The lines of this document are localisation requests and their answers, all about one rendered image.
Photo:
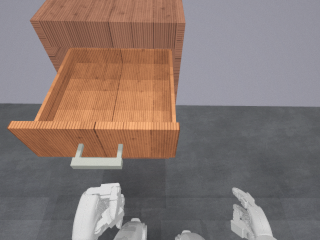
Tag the left robot thigh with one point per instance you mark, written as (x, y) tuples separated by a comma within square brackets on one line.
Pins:
[(132, 230)]

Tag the robot left hand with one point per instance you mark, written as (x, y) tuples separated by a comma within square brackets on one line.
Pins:
[(106, 201)]

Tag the drawer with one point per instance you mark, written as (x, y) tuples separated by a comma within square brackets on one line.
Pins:
[(103, 97)]

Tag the handle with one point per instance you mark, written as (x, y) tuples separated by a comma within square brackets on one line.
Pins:
[(79, 162)]

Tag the robot right hand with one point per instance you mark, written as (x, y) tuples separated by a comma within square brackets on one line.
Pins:
[(254, 222)]

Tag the left robot shin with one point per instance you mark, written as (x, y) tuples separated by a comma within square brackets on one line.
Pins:
[(135, 219)]

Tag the cabinet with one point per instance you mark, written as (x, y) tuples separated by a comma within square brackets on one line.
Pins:
[(112, 24)]

